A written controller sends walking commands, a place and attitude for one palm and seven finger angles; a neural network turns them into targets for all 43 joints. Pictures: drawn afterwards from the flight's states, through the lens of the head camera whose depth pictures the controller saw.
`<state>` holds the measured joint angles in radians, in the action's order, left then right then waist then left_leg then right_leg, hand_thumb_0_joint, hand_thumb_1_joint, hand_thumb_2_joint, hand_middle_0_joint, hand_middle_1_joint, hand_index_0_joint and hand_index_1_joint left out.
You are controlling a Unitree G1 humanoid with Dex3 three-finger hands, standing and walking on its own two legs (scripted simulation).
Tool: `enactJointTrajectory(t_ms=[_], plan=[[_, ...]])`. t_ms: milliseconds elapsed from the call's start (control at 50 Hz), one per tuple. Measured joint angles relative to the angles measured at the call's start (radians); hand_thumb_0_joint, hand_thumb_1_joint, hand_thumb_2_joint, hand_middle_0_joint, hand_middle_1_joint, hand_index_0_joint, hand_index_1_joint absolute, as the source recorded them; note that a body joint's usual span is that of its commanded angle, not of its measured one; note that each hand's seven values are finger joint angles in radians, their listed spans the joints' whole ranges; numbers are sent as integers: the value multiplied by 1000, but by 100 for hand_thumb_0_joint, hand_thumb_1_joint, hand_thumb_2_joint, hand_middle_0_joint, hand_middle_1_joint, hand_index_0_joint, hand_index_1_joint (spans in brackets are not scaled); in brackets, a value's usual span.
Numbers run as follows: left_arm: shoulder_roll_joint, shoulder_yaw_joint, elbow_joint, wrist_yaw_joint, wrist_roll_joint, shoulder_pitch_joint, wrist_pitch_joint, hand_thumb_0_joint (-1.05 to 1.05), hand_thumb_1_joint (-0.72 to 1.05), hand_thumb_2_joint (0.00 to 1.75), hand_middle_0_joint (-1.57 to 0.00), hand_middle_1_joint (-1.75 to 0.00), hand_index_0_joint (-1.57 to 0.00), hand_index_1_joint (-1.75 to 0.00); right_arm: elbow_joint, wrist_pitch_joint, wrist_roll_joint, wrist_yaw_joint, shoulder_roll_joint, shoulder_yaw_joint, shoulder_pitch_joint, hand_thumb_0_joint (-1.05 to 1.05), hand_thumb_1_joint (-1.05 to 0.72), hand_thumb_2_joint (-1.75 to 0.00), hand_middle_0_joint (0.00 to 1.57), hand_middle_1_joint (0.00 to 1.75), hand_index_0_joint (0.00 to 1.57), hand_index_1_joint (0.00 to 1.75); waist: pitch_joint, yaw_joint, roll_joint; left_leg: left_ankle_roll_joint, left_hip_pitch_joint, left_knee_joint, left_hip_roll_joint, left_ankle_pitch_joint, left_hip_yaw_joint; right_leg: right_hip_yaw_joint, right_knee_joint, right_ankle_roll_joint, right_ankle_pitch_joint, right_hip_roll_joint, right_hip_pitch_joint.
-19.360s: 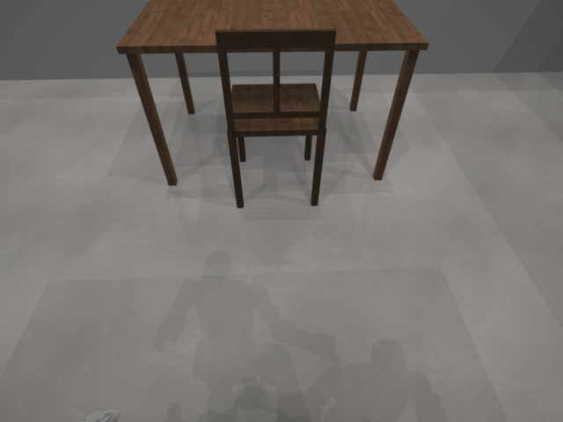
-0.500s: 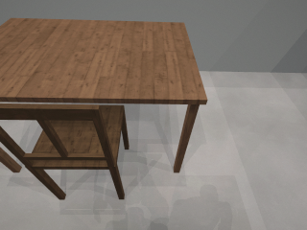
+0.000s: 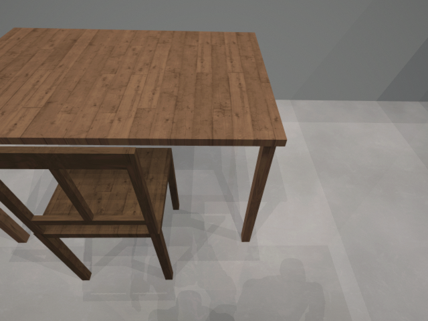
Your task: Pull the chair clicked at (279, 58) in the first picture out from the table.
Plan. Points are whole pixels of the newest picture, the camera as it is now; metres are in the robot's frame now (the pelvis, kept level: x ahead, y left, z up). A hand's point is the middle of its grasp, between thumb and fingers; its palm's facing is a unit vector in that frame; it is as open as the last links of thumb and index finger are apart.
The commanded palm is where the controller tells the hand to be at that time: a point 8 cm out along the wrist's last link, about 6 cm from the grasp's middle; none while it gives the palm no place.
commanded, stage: look again from close up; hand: left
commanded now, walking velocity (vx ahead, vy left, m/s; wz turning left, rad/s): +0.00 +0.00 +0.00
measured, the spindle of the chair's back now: (74, 195) +0.43 +0.41 -0.12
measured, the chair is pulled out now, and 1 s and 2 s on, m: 0.00 0.00 0.00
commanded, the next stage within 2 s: raise the hand toward the chair's back in 0.52 s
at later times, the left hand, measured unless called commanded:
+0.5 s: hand out of the picture -0.02 +0.15 -0.18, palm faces +0.04 -0.99 -0.16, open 7.4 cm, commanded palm none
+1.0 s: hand (150, 294) +0.18 +0.13 -0.05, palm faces -0.02 -1.00 +0.09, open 8.8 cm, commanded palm +0.12 +0.22 -0.07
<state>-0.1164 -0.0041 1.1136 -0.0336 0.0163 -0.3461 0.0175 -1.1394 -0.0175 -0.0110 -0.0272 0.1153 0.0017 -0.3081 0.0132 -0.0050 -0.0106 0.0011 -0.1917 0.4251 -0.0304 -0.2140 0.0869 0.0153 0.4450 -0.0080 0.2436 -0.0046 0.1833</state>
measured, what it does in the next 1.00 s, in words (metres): lowers itself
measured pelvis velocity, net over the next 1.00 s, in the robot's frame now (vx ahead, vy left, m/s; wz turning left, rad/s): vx -0.03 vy -0.01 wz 0.04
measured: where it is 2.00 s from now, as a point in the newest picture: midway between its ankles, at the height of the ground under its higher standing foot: outside the picture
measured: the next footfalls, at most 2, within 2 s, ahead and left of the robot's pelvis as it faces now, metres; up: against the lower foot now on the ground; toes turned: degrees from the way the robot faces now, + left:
none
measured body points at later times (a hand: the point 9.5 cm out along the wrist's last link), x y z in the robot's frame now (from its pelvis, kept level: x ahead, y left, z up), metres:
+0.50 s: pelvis +0.00 -0.01 +0.00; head +0.00 -0.01 +0.45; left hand -0.02 +0.20 -0.16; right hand -0.01 -0.21 -0.16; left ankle +0.01 +0.12 -0.74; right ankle +0.00 -0.11 -0.74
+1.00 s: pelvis -0.03 -0.01 -0.08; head +0.00 +0.02 +0.37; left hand +0.18 +0.19 -0.05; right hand +0.20 -0.26 -0.10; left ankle +0.01 +0.12 -0.74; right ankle +0.00 -0.11 -0.74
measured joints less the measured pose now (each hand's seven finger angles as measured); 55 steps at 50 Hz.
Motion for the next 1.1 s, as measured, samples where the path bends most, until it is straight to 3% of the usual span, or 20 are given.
enactJointTrajectory(t_ms=[640,680,740,780,820,860,920,960,1000,1100], plan=[[1,-2,2,-6,2,8,7,0,91,90,-20,-30,-20,-30,5,4,0,2,7,1,4,1,-91,-90,20,30,20,30,2,-1,12,12,-15,20,-18,-7,-6,6,-1,-10,-1,17,4],[-14,11,-332,-30,-61,-83,-115,3,94,90,-20,-30,-20,-30,82,-39,7,-29,27,-8,-16,2,-92,-90,21,30,20,30,39,-6,22,10,-9,43,-20,-19,-6,5,12,-9,0,18,-4],[-79,4,-674,-75,-118,-140,-49,6,96,89,-20,-30,-20,-30,185,-180,31,-40,82,-18,-56,2,-92,-90,21,30,20,30,24,-12,36,2,-30,55,3,-14,-19,18,59,-6,23,-6,23],[-96,0,-821,-77,-155,-112,8,5,93,88,-19,-29,-20,-29,247,-237,45,-42,124,-23,-40,2,-92,-90,21,30,20,30,8,5,49,-6,-71,94,17,-20,-40,39,100,0,42,-22,55],[-90,0,-889,-50,-177,-43,101,5,90,87,-18,-29,-19,-29,309,-282,38,-36,158,-15,-1,2,-92,-90,21,30,20,30,-21,25,53,-11,-154,166,27,-42,-57,55,169,4,67,-33,128],[-63,6,-899,7,-197,39,218,4,85,85,-18,-28,-18,-28,369,-312,28,-19,176,4,47,2,-92,-90,20,30,20,30,-59,33,39,-8,-263,259,29,-68,-64,57,266,3,101,-39,236],[-7,15,-899,148,-233,95,398,2,78,83,-17,-27,-18,-27,463,-328,12,20,180,33,111,2,-91,-90,20,30,20,30,-110,29,-11,-2,-422,411,20,-127,-51,40,426,-6,159,-37,405],[19,22,-898,233,-222,82,502,2,73,81,-17,-27,-17,-27,526,-320,2,46,180,50,141,2,-91,-90,20,30,20,30,-140,22,-43,-1,-525,523,12,-176,-45,32,539,-10,204,-34,512],[21,28,-916,267,-193,37,528,1,67,79,-17,-26,-17,-26,589,-289,-2,64,180,65,162,2,-91,-90,20,30,20,30,-157,7,-64,1,-610,626,7,-209,-47,28,645,-15,252,-31,598],[-40,40,-1036,220,-171,-127,422,1,55,74,-17,-25,-17,-24,685,-211,1,65,158,61,197,1,-91,-90,20,30,20,30,-152,-37,-58,8,-744,805,2,-298,-78,54,801,-18,323,-31,710]])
